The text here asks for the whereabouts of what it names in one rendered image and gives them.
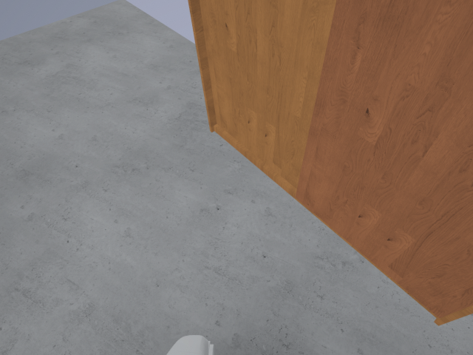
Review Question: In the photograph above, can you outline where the wardrobe door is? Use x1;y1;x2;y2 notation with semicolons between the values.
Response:
200;0;336;189
296;0;473;318

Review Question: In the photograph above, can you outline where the left robot thigh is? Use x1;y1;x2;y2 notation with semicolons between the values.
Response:
166;335;214;355

